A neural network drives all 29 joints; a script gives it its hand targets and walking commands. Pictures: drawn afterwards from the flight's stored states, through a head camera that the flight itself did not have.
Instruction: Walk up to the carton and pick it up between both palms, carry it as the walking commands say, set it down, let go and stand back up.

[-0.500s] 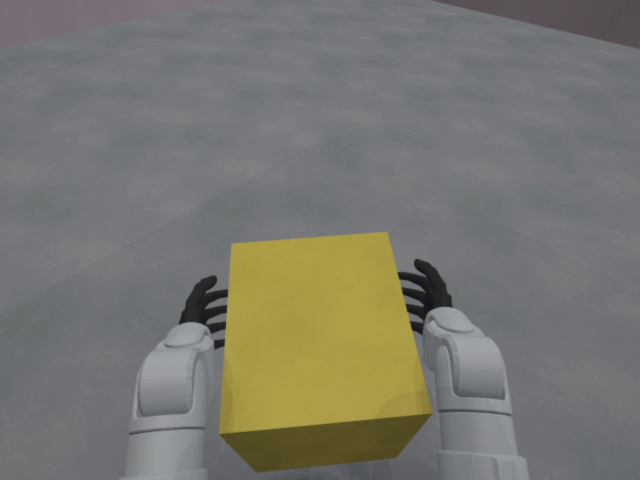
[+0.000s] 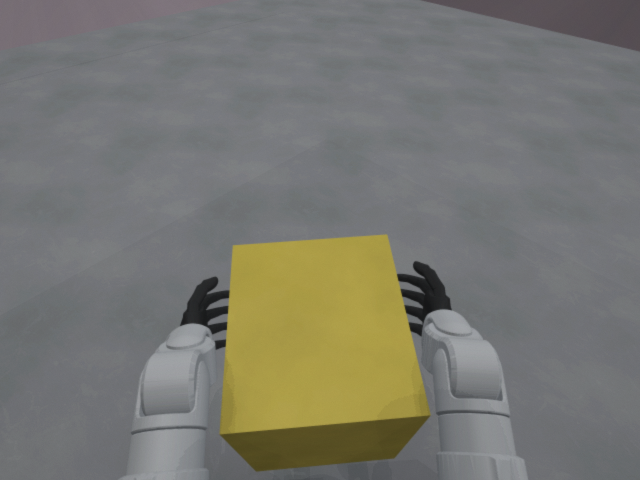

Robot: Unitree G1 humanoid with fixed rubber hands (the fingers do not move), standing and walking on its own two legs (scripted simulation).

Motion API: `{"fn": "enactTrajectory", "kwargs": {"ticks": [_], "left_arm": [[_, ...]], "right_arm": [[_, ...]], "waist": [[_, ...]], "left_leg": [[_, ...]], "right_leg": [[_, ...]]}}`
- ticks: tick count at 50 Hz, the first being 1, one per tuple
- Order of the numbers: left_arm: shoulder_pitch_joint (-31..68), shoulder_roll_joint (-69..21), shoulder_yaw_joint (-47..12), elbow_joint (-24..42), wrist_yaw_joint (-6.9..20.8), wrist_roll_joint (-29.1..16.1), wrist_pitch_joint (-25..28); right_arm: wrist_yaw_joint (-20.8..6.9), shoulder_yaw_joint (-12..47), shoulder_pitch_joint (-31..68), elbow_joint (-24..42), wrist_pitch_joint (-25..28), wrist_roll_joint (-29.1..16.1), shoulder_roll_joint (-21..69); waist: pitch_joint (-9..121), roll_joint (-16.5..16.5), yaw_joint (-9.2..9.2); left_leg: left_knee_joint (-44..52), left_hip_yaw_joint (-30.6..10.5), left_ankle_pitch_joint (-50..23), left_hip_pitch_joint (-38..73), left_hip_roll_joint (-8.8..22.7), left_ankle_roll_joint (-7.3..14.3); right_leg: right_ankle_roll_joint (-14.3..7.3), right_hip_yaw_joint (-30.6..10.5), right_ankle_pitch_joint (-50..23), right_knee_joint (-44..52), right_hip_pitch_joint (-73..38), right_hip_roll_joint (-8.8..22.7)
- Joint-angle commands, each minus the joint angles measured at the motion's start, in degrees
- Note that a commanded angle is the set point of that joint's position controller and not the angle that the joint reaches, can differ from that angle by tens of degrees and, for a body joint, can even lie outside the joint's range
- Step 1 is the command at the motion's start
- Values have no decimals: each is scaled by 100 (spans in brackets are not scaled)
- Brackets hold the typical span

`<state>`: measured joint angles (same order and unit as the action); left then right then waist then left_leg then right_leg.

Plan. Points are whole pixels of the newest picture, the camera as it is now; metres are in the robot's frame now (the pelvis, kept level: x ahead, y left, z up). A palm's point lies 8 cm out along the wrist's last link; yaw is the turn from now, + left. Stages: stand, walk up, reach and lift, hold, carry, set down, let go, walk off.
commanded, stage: carry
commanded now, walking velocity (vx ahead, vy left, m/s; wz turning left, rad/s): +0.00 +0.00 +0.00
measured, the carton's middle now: (318, 358) +0.29 +0.00 -0.02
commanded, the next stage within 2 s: none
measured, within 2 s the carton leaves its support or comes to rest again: neither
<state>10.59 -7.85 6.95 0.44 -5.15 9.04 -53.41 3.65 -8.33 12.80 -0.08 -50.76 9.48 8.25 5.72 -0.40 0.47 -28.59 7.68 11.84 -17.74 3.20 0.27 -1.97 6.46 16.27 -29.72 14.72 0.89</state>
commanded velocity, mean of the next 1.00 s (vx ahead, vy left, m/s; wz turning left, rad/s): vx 0.00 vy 0.00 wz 0.00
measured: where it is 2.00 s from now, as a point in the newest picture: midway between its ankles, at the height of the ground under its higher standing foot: outside the picture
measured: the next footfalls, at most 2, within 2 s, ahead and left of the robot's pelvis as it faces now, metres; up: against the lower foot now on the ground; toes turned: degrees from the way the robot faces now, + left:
none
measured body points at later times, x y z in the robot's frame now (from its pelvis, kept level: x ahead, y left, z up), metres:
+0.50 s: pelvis +0.00 +0.00 +0.00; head -0.03 +0.00 +0.45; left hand +0.29 +0.15 +0.05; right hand +0.30 -0.15 +0.07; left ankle +0.03 +0.12 -0.74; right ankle -0.01 -0.09 -0.74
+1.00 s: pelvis +0.00 +0.00 +0.00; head -0.03 +0.00 +0.45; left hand +0.29 +0.15 +0.05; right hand +0.30 -0.15 +0.06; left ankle +0.03 +0.12 -0.74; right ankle -0.01 -0.09 -0.74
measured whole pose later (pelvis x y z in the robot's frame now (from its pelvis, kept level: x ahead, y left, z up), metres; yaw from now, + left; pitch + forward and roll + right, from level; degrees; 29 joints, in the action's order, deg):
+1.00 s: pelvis +0.00 +0.00 +0.00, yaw +0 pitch +1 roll +0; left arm 11.1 -7.9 7.4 -2.1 -4.9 9.2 -51.3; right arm 3.8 -8.4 12.4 -1.7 -48.7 9.7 8.2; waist 5.8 -0.3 0.5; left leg -27.7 7.1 11.0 -17.2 3.2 0.0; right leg -2.1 7.0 15.7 -29.1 14.2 0.9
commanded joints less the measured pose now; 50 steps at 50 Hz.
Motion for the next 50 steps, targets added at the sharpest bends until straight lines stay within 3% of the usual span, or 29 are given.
{"fn": "enactTrajectory", "kwargs": {"ticks": [1, 2, 5, 6, 7, 12, 15, 16, 17, 19, 21, 22, 24, 26, 27, 30, 33, 36, 37, 42, 44, 50], "left_arm": [[2910, -4571, -3175, 642, 1203, -1528, 296], [2967, -4600, -3212, 680, 1201, -1571, 299], [2940, -4588, -3128, 491, 1205, -1491, 341], [2950, -4598, -3250, 783, 1198, -1604, 321], [2925, -4589, -3130, 537, 1203, -1527, 334], [2987, -4604, -3208, 621, 1199, -1566, 318], [2892, -4550, -3163, 611, 1197, -1542, 330], [2835, -4519, -2963, 234, 1209, -1393, 384], [2866, -4678, -3227, 611, 1216, -1588, 348], [2900, -4607, -3120, 434, 1217, -1519, 356], [2961, -4626, -3206, 644, 1215, -1598, 352], [2850, -4520, -2958, 205, 1219, -1393, 394], [2944, -4636, -3201, 673, 1224, -1601, 397], [2952, -4576, -3069, 398, 1217, -1486, 394], [3001, -4628, -3196, 575, 1227, -1589, 376], [2980, -4546, -3005, 329, 1235, -1457, 446], [3035, -4670, -3180, 615, 1237, -1610, 393], [2875, -4516, -2990, 280, 1232, -1425, 386], [2951, -4614, -3136, 493, 1233, -1543, 383], [2964, -4623, -3203, 630, 1220, -1594, 372], [2843, -4517, -2951, 162, 1233, -1382, 417], [2979, -4662, -3185, 588, 1229, -1583, 432]], "right_arm": [[-1149, 3215, 1887, -25, -6, -1564, 4945], [-1150, 3241, 1945, 25, 8, -1607, 4962], [-1149, 3109, 1902, -131, 62, -1486, 4899], [-1137, 3335, 1997, 191, 30, -1658, 4988], [-1146, 3185, 1901, -87, 40, -1545, 4947], [-1137, 3238, 1993, 43, 36, -1592, 4957], [-1131, 3248, 1889, 43, 50, -1563, 4912], [-1135, 3053, 1923, -235, 103, -1426, 4845], [-1145, 3323, 2018, 191, 66, -1637, 4943], [-1146, 3199, 1958, -68, 72, -1544, 4928], [-1129, 3269, 2013, 112, 79, -1604, 4954], [-1132, 3061, 1896, -295, 111, -1424, 4875], [-1134, 3322, 2049, 187, 116, -1649, 4991], [-1138, 3072, 1843, -250, 96, -1461, 4890], [-1141, 3234, 1988, 20, 99, -1590, 4972], [-1141, 3105, 1923, -245, 160, -1458, 4926], [-1123, 3309, 2140, 200, 124, -1636, 4992], [-1130, 3100, 1832, -281, 93, -1438, 4880], [-1135, 3243, 2008, 57, 102, -1569, 4934], [-1127, 3235, 1948, 91, 97, -1593, 4959], [-1142, 3035, 1870, -246, 142, -1401, 4822], [-1130, 3279, 2034, 189, 165, -1608, 4953]], "waist": [[1273, 5, -4], [1250, 131, 8], [1229, 84, 4], [1210, -104, -7], [1212, -21, -2], [1235, 99, 0], [1249, -6, -2], [1200, -92, 3], [1226, -22, 1], [1205, 41, 3], [1238, 60, 9], [1188, 11, 2], [1253, -69, -2], [1176, 81, 7], [1184, 127, 4], [1200, -35, 7], [1209, -13, 7], [1208, -16, 8], [1185, -9, 9], [1246, 107, 14], [1136, -17, 4], [1194, 14, 4]], "left_leg": [[288, -688, -875, 656, 653, -18], [265, -695, -924, 712, 634, -12], [292, -722, -875, 630, 636, -11], [254, -673, -804, 685, 628, -18], [245, -682, -772, 642, 620, -18], [322, -690, -675, 643, 631, -15], [306, -684, -725, 692, 601, -14], [297, -698, -795, 657, 636, -18], [343, -697, -723, 692, 616, -11], [330, -683, -686, 681, 598, -12], [298, -674, -792, 699, 609, -29], [293, -674, -842, 656, 606, -32], [289, -662, -783, 712, 607, -23], [339, -692, -690, 659, 595, -20], [343, -665, -647, 653, 593, -20], [347, -703, -611, 629, 600, -13], [341, -677, -701, 673, 597, -7], [357, -674, -599, 646, 579, -9], [379, -682, -641, 639, 602, -14], [340, -662, -824, 742, 589, -4], [340, -668, -801, 668, 597, -10], [376, -662, -648, 677, 570, -2]], "right_leg": [[-17, -680, -1134, 454, -214, 791], [-21, -713, -1141, 451, -152, 795], [-35, -683, -1149, 473, -207, 781], [-22, -695, -1178, 491, -111, 809], [-23, -689, -1221, 490, -172, 795], [-18, -652, -1018, 501, -199, 792], [-32, -668, -1078, 541, -161, 784], [-25, -657, -1141, 520, -196, 791], [-33, -681, -1027, 509, -162, 795], [-25, -676, -1023, 536, -128, 793], [-40, -658, -1151, 527, -181, 803], [-29, -649, -1173, 524, -186, 793], [-37, -638, -1079, 553, -171, 775], [-49, -648, -1024, 544, -167, 774], [-48, -662, -1026, 572, -165, 794], [-43, -648, -1002, 566, -197, 778], [-25, -628, -1003, 569, -186, 763], [-49, -634, -960, 608, -196, 776], [-39, -622, -986, 568, -209, 769], [-38, -612, -961, 551, -135, 746], [-40, -587, -995, 566, -116, 742], [-49, -605, -905, 603, -140, 747]]}}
